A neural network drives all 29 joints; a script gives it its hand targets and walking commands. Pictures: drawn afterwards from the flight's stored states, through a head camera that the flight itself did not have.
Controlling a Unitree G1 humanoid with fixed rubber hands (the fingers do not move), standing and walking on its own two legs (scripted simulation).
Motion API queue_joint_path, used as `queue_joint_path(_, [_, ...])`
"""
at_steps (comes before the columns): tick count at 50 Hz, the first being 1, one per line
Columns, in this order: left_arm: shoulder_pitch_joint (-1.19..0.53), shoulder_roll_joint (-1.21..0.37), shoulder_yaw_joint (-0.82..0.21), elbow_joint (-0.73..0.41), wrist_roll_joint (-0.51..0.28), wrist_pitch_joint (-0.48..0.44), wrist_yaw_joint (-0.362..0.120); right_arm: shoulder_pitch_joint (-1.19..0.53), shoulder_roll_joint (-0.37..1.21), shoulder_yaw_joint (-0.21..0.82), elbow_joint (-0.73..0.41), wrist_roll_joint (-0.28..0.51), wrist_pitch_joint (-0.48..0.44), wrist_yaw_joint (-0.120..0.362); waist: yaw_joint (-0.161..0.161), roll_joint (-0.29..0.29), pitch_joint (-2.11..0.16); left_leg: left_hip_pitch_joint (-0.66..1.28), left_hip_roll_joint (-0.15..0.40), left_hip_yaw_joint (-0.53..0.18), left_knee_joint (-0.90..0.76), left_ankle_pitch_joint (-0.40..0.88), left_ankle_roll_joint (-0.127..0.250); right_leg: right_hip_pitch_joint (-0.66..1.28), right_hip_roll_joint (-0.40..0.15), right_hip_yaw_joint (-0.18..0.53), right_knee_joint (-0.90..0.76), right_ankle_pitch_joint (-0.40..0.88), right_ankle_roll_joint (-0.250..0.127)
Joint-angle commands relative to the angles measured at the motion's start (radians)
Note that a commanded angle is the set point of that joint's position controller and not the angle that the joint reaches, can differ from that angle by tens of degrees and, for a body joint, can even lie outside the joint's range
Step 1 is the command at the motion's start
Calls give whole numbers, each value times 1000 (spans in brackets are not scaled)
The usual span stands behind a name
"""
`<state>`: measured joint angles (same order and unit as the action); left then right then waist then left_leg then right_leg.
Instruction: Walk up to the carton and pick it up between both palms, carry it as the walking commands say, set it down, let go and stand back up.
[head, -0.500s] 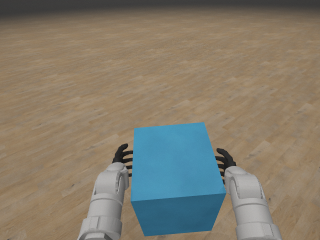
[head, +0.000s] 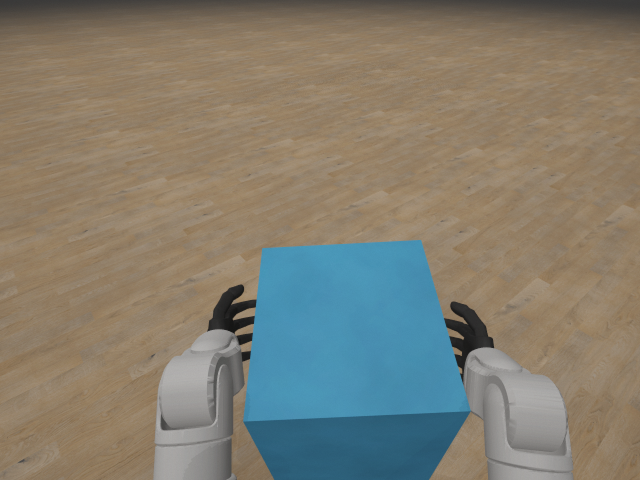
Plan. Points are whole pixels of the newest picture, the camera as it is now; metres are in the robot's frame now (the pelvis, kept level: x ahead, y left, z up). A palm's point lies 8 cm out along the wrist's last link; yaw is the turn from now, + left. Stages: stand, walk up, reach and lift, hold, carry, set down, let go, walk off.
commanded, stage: carry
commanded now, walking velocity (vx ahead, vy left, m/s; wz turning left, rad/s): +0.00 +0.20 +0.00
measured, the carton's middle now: (347, 368) +0.28 +0.00 +0.04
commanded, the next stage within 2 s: none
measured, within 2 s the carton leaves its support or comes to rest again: neither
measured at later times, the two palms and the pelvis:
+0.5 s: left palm (198, 353) +0.25 +0.18 +0.10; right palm (452, 377) +0.23 -0.11 +0.09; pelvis -0.01 +0.03 +0.00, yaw +0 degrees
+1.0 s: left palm (163, 369) +0.23 +0.21 +0.10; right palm (426, 397) +0.21 -0.08 +0.09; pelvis -0.03 +0.07 +0.00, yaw +1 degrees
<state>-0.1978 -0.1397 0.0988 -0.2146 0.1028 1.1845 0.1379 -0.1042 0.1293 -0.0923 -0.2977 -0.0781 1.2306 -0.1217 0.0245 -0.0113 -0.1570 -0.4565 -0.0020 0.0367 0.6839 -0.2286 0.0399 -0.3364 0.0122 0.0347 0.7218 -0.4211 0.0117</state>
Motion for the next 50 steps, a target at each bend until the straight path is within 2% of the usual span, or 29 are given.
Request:
queue_joint_path(1, [-396,-909,-620,-236,-360,29,-106,-590,824,592,-302,319,-45,68,-1,0,-284,-31,92,-89,-57,-37,12,105,-193,173,-259,71,-58])
queue_joint_path(2, [-396,-949,-601,-183,-362,26,-108,-669,825,618,-365,327,-46,70,-3,-210,-223,-145,17,-4,73,-113,-24,107,-369,416,-337,176,-122])
queue_joint_path(3, [-399,-923,-589,-195,-347,35,-105,-719,804,625,-388,319,-40,59,-14,-240,-143,-202,12,-11,180,-207,-40,28,-451,509,-380,195,-183])
queue_joint_path(4, [-422,-910,-605,-262,-343,23,-98,-688,806,611,-379,329,-45,62,-14,-139,-185,-163,54,-59,158,-185,-23,36,-457,500,-380,119,-208])
queue_joint_path(8, [-408,-925,-595,-256,-358,27,-100,-650,849,621,-343,325,-33,63,-25,-147,-226,60,18,-5,-40,-89,-1,-32,-301,212,-221,323,-131])
queue_joint_path(9, [-381,-931,-598,-231,-349,35,-102,-637,844,619,-358,325,-31,70,-31,-135,-290,193,29,-54,-166,-63,12,-70,-250,176,-137,230,-100])
queue_joint_path(10, [-427,-918,-606,-288,-345,26,-98,-666,844,630,-371,349,-34,78,-29,8,-279,279,128,-181,-263,26,21,-169,-134,44,-25,111,-35])
queue_joint_path(11, [-353,-900,-590,-255,-326,36,-87,-578,836,607,-290,345,-15,78,-19,176,-269,289,231,-317,-331,-89,70,-266,-68,-17,57,-57,-5])
queue_joint_path(12, [-483,-933,-640,-324,-359,20,-95,-665,850,621,-364,356,-32,86,-23,212,-271,237,269,-331,-349,-79,109,-223,-31,-103,169,-136,6])
queue_joint_path(16, [-434,-949,-624,-264,-369,30,-99,-647,868,607,-345,348,-33,85,-17,174,-233,161,204,-177,-336,-54,87,-138,-39,-153,83,-94,-4])
queue_joint_path(17, [-501,-941,-652,-355,-392,17,-96,-628,863,593,-346,350,-41,86,-13,245,-277,171,183,-128,-284,35,77,-75,-37,-163,0,-9,-3])
queue_joint_path(20, [-449,-973,-639,-277,-385,28,-114,-592,859,596,-327,314,-43,78,-9,-6,-303,46,92,-50,-78,132,17,140,-178,41,-233,252,-46])
queue_joint_path(21, [-389,-957,-599,-224,-360,21,-113,-658,849,628,-381,325,-45,69,-7,-264,-255,-150,26,2,44,-74,-26,163,-367,324,-342,278,-99])
queue_joint_path(22, [-409,-954,-620,-274,-372,19,-112,-594,863,633,-340,312,-35,68,-19,-279,-219,-194,23,-11,170,-187,-32,130,-462,442,-357,410,-185])
queue_joint_path(24, [-403,-959,-609,-280,-368,4,-120,-694,884,664,-404,348,-56,72,-21,-158,-190,-149,42,-34,134,-166,-18,88,-444,343,-345,465,-181])
queue_joint_path(27, [-433,-986,-610,-356,-377,-13,-119,-701,941,694,-432,376,-57,88,-19,-261,-249,5,0,30,-21,-65,-14,76,-335,172,-253,608,-119])
queue_joint_path(28, [-403,-947,-639,-378,-378,-9,-110,-600,900,665,-396,356,-57,88,-27,-127,-320,151,13,-10,-171,-7,-7,42,-288,119,-141,595,-83])
queue_joint_path(29, [-348,-974,-635,-339,-371,-3,-111,-587,906,665,-400,364,-51,95,-32,-35,-383,326,121,-134,-244,223,10,-29,-213,20,-20,385,-11])
queue_joint_path(30, [-362,-975,-659,-379,-364,1,-108,-547,893,657,-389,360,-48,97,-17,183,-374,402,261,-276,-265,527,57,-157,-122,-74,91,11,43])
queue_joint_path(31, [-405,-971,-668,-364,-366,4,-100,-578,890,644,-384,379,-49,103,-20,279,-289,362,284,-277,-264,414,57,-205,-76,-114,137,-205,53])
queue_joint_path(33, [-379,-988,-666,-345,-361,-2,-98,-581,911,655,-393,374,-54,110,-24,146,-321,404,294,-275,-254,343,116,-240,-83,-116,240,-202,48])
queue_joint_path(37, [-441,-997,-681,-372,-380,-2,-104,-596,895,621,-391,353,-58,111,-23,181,-279,325,219,-189,-285,277,127,-224,-65,-165,245,-152,37])
queue_joint_path(40, [-357,-978,-646,-308,-390,8,-111,-559,871,621,-384,341,-55,96,-27,140,-301,321,228,-141,-226,499,129,-155,-55,-181,68,-117,19])
queue_joint_path(42, [-383,-996,-659,-352,-404,5,-121,-601,913,658,-431,360,-58,96,-13,112,-356,349,205,-136,-164,466,119,-47,-65,-168,-153,60,10])
queue_joint_path(44, [-325,-984,-658,-370,-402,1,-123,-503,887,645,-420,345,-63,90,-2,123,-400,168,117,-45,-28,448,43,186,-209,3,-224,403,-35])
queue_joint_path(45, [-263,-946,-631,-302,-361,-2,-123,-561,886,671,-412,357,-63,87,5,-90,-394,-27,64,-23,63,172,-5,283,-355,206,-247,690,-75])
queue_joint_path(46, [-336,-987,-657,-338,-388,-12,-132,-593,891,680,-451,354,-67,94,-4,-244,-344,-139,17,23,112,-188,-26,255,-491,344,-285,749,-173])
queue_joint_path(47, [-362,-989,-650,-385,-387,-19,-129,-596,929,704,-459,364,-67,96,-13,-304,-292,-196,52,-45,144,-228,-22,254,-522,350,-303,693,-197])
queue_joint_path(50, [-329,-985,-623,-357,-373,-21,-133,-691,946,741,-507,386,-72,92,-15,-294,-233,-96,45,-11,29,-116,-9,167,-395,145,-270,695,-112])
